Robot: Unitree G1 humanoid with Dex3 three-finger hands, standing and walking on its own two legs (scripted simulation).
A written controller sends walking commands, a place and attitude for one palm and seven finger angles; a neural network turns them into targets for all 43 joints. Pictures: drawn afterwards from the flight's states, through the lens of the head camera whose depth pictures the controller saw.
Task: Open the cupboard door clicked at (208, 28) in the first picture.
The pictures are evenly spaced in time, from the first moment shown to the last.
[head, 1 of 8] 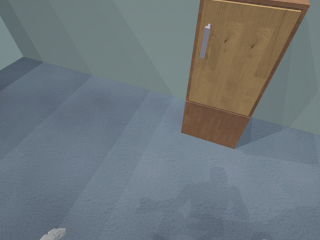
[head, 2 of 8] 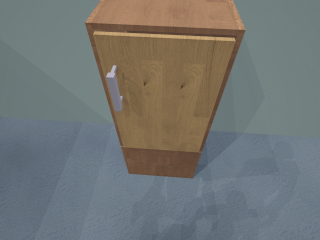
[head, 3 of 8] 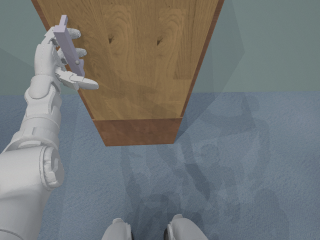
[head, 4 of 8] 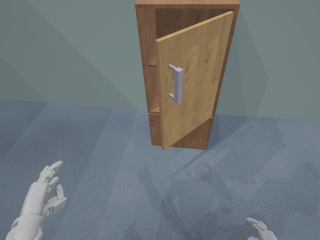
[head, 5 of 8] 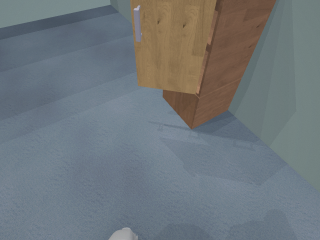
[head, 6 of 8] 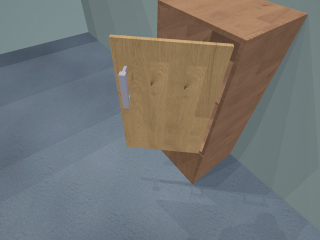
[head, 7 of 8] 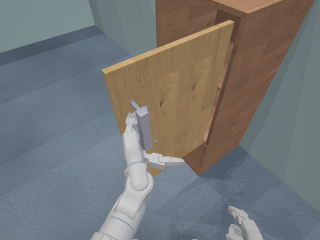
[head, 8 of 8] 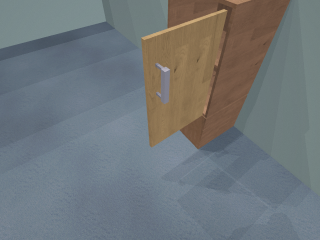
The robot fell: no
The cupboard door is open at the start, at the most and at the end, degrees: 0 93 93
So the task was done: yes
